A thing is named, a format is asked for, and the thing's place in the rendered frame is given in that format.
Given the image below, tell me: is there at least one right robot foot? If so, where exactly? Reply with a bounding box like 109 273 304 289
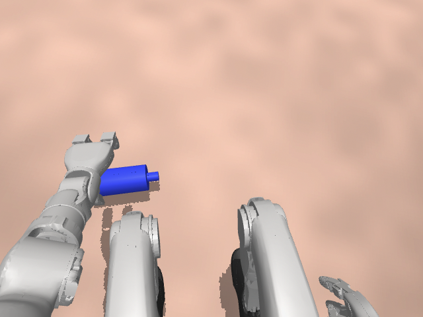
231 248 260 317

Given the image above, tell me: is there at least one left robot arm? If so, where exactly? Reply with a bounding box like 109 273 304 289
0 166 101 317

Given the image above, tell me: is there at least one right robot hand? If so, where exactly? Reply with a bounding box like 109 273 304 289
319 276 379 317

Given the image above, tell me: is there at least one left robot hand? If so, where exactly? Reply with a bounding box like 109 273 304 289
64 131 120 205

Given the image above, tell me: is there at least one bottle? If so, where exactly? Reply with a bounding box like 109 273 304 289
99 164 159 196

